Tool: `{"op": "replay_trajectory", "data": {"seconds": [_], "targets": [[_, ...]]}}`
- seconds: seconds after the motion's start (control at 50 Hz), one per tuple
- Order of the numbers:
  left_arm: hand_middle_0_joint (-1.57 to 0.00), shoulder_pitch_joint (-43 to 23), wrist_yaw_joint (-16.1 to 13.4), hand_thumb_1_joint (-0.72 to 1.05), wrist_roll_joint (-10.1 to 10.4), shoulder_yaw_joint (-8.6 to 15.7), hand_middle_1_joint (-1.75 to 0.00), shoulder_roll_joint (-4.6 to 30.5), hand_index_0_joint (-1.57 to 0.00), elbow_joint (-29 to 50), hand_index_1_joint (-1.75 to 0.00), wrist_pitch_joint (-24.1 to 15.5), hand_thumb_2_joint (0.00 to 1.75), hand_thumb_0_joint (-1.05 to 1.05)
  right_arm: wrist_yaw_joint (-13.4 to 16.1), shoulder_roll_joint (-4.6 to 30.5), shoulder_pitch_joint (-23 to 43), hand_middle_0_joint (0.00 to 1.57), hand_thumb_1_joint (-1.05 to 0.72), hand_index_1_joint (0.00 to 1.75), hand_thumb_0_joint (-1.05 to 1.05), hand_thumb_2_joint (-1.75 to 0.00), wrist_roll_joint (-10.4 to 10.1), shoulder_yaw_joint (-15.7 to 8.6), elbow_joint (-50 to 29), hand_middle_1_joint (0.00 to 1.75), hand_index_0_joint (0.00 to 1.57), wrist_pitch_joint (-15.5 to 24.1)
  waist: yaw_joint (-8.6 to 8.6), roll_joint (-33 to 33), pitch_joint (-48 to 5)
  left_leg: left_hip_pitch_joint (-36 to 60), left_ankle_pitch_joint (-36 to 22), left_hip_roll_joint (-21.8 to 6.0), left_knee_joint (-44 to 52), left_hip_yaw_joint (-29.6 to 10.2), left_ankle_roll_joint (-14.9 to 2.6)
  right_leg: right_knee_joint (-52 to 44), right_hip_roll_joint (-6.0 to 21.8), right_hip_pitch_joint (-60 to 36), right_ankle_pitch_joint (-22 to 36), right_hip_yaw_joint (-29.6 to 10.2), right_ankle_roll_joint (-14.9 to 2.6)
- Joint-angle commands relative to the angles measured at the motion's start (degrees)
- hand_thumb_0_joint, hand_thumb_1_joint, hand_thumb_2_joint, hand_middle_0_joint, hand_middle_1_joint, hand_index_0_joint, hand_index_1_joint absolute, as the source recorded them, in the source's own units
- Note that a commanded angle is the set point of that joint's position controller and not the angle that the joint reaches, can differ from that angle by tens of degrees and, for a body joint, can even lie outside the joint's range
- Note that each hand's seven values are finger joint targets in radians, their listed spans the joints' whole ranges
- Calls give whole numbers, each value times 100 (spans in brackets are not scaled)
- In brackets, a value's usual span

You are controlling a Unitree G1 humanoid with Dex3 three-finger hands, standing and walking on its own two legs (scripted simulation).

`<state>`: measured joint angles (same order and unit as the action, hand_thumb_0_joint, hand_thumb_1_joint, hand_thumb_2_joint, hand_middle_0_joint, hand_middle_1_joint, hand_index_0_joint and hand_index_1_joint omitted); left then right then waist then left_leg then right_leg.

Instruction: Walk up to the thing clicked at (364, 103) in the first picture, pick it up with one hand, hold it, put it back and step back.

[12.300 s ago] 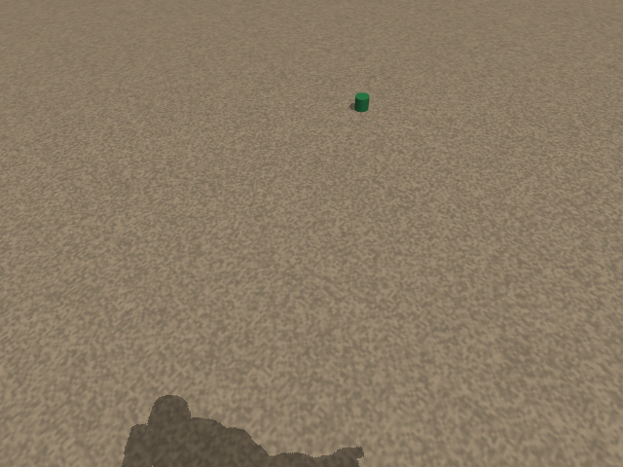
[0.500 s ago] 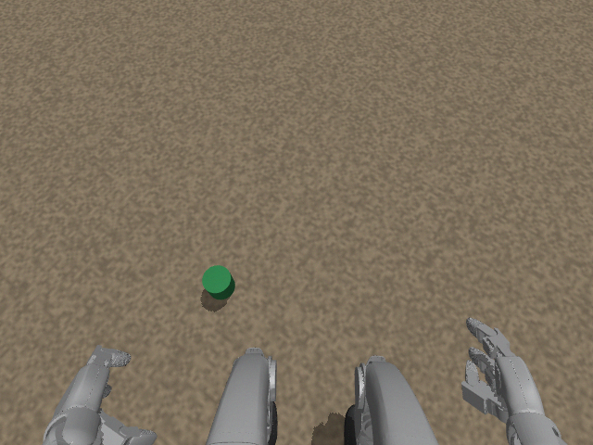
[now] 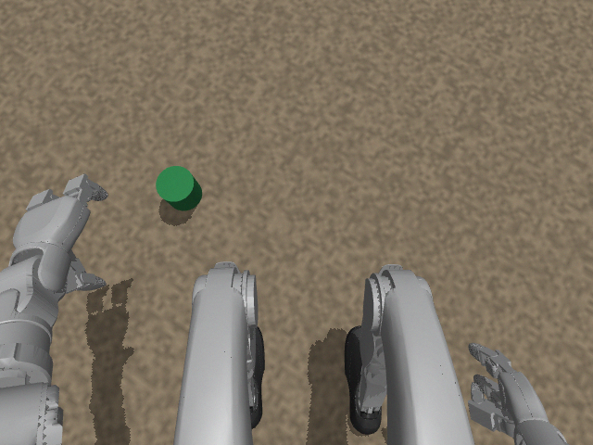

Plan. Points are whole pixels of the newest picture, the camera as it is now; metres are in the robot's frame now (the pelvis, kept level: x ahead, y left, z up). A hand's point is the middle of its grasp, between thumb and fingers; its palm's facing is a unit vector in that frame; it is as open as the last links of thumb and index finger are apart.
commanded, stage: rise first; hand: left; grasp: from above
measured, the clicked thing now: (180, 189) +0.51 +0.30 -0.39
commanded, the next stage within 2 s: none
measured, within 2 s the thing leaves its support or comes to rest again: neither
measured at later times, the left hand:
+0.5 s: hand (111, 218) +0.40 +0.35 -0.21, palm faces -0.46 -0.09 -0.88, open 14.2 cm
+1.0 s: hand (126, 206) +0.43 +0.35 -0.25, palm faces -0.45 -0.06 -0.89, open 14.2 cm
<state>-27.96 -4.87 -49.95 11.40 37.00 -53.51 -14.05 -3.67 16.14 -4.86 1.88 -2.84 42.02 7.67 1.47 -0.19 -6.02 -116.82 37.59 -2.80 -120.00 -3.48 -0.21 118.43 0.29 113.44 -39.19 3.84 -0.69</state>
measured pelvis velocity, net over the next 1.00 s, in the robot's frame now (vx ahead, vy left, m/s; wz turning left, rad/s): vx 0.00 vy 0.01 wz -0.08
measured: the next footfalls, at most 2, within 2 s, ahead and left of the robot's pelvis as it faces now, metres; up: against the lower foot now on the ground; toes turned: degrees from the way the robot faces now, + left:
none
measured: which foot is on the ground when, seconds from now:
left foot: down 0.00-1.00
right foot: down 0.00-1.00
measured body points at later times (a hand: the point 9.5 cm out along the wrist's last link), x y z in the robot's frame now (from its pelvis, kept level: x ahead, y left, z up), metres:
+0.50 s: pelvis -0.01 +0.01 -0.06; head +0.22 +0.08 +0.32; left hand +0.42 +0.36 -0.16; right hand +0.09 -0.27 -0.18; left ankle +0.09 +0.13 -0.39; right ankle +0.09 -0.12 -0.39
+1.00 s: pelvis +0.00 +0.01 -0.09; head +0.25 +0.07 +0.28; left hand +0.45 +0.35 -0.20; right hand +0.07 -0.27 -0.20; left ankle +0.09 +0.13 -0.39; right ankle +0.09 -0.12 -0.39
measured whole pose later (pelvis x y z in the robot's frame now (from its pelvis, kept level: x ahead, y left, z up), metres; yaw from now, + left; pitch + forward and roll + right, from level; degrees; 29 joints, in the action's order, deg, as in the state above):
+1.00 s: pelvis +0.00 +0.01 -0.09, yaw -5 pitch +33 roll -8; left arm -48.0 -20.3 -73.7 11.9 49.0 -77.1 -20.4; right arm -7.9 15.5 -5.0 9.1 1.9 43.3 0.8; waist 8.8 2.6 -1.3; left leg -132.5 39.4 -2.8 -137.8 -7.2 -1.3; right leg 133.3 -0.5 126.7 -40.2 6.5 0.5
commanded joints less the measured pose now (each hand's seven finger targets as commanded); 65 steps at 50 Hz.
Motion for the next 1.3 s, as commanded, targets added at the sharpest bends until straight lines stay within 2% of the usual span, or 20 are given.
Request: {"op": "replay_trajectory", "data": {"seconds": [0.0,0.08,0.12,0.16,0.26,0.28,0.38,0.42,0.54,0.56,0.68,0.72,0.84,0.9,1.06,1.1,1.12,1.18,1.22,1.28], "targets": [[-4,-1352,-321,-54,-306,547,-105,2134,-4,568,-105,-337,104,0,62,1146,-890,20,-85,30,0,-89,-6,-428,-330,30,20,31,-27,-515,-3858,2330,-477,219,1110,200,-174,-1393,-212,-1739,545,89,-89],[-4,-1776,-522,-54,-659,540,-103,2393,-4,252,-103,-526,103,0,23,1146,-885,20,-86,30,0,-89,65,-371,-286,30,20,-108,19,-660,-3620,2096,-112,227,962,117,-181,-1173,-233,-1239,195,163,-124],[-5,-2084,-645,-54,-818,446,-103,2366,-5,182,-102,-600,103,0,2,1179,-905,20,-87,30,0,-89,115,-349,-219,30,20,-167,99,-977,-3474,2159,-7,213,954,38,-158,-1002,-216,-948,174,227,-139],[-5,-2081,-816,-55,-1054,466,-101,2433,-4,-129,-102,-614,104,0,-13,1213,-915,20,-86,30,0,-89,152,-320,-170,30,20,-233,100,-979,-3418,2184,-12,198,929,-43,-139,-856,-225,-717,205,306,-157],[-6,-2472,-1137,-55,-1476,297,-99,2425,-6,-532,-100,-553,102,0,-92,1254,-1001,20,-89,30,0,-90,251,-278,-92,30,20,-422,227,-1250,-3477,2277,-450,203,676,-69,-111,-582,-194,-437,591,353,-175],[-6,-2506,-1176,-56,-1540,186,-99,2285,-5,-666,-99,-540,104,0,-107,1248,-1014,20,-89,30,0,-90,264,-271,-101,30,20,-450,294,-1256,-3392,2232,-440,201,680,-109,-100,-512,-196,-328,589,394,-175],[-6,-2938,-1336,-56,-1817,112,-98,2412,-5,-830,-98,-504,103,0,-167,1287,-1077,20,-90,30,0,-90,351,-252,-40,30,20,-535,355,-1500,-3489,2359,-653,186,517,-152,-75,-292,-182,-145,771,418,-169],[-6,-3056,-1404,-55,-1964,162,-99,2562,-6,-865,-99,-503,101,0,-191,1308,-1118,20,-90,30,0,-90,377,-254,-29,30,20,-570,377,-1535,-3619,2360,-782,191,396,-146,-78,-222,-188,-148,860,420,-164],[-6,-3246,-1514,-55,-2148,153,-99,2680,-6,-1205,-99,-566,101,0,-236,1295,-1144,20,-90,30,0,-90,486,-183,-4,30,20,-631,509,-1262,-3484,1983,-663,202,141,-79,-143,-214,-216,-215,834,423,-136],[-6,-3217,-1529,-56,-2181,171,-100,2705,-6,-1227,-100,-579,101,0,-239,1276,-1133,20,-91,30,0,-90,497,-163,12,30,20,-644,463,-1296,-3506,2013,-748,203,87,-51,-145,-183,-222,-227,883,416,-130],[-6,-3332,-1586,-56,-2267,248,-101,2844,-6,-1316,-101,-669,101,0,-274,1308,-1108,20,-91,30,0,-90,584,-125,17,30,20,-692,518,-1383,-3634,2013,-947,186,-147,-74,-160,-3,-264,-147,1022,452,-116],[-6,-3325,-1625,-56,-2258,271,-103,2883,-6,-1454,-103,-671,100,0,-287,1285,-1094,20,-91,30,0,-90,611,-85,11,30,20,-692,507,-1470,-3463,1828,-845,199,-143,-55,-155,30,-258,-134,947,460,-121],[-6,-3343,-1734,-56,-2286,333,-103,2960,-6,-1622,-103,-667,100,0,-334,1322,-1182,20,-91,30,0,-90,689,-18,41,30,20,-699,627,-1299,-3463,1707,-1063,171,-336,-44,-188,74,-296,-279,1178,509,-99],[-6,-3445,-1759,-55,-2261,396,-104,3083,-6,-1485,-103,-666,99,0,-337,1342,-1163,20,-91,30,0,-90,696,-18,46,30,20,-698,581,-1390,-3590,1702,-1034,167,-377,-27,-187,78,-313,-307,1172,487,-104],[-5,-3481,-1782,-56,-2287,353,-104,3071,-6,-1560,-103,-615,100,0,-356,1340,-1145,20,-91,30,0,-90,737,43,55,30,20,-696,639,-1566,-3514,1624,-893,156,-402,-72,-164,175,-332,-164,1067,536,-119],[-6,-3469,-1798,-61,-2279,401,-99,3118,-3,-1597,-103,-605,108,0,-359,1379,-1153,20,-91,30,0,-91,741,42,69,30,20,-700,669,-1570,-3526,1663,-932,155,-416,-116,-157,253,-327,-108,1088,566,-118],[-6,-3434,-1788,-59,-2289,307,-103,3044,-5,-1649,-104,-585,103,0,-368,1358,-1159,20,-91,30,0,-91,737,54,70,30,20,-693,661,-1551,-3462,1692,-977,144,-445,-108,-163,225,-329,-110,1137,551,-124],[-6,-3488,-1824,-59,-2254,359,-102,3037,-5,-1631,-103,-561,103,0,-372,1382,-1156,20,-91,30,0,-90,747,83,78,30,20,-676,680,-1595,-3349,1655,-948,152,-424,-124,-157,282,-312,-20,1110,565,-112],[-6,-3547,-1806,-59,-2288,222,-103,2943,-5,-1677,-104,-552,103,0,-371,1391,-1164,20,-91,30,0,-91,723,73,94,30,20,-674,744,-1651,-3404,1717,-1002,133,-453,-146,-142,299,-334,42,1169,586,-127],[-6,-3510,-1815,-59,-2268,248,-104,2990,-5,-1694,-104,-531,103,0,-382,1377,-1205,20,-91,30,0,-91,709,76,102,30,20,-662,726,-1534,-3341,1585,-971,151,-472,-136,-151,289,-319,-40,1168,566,-124]]}}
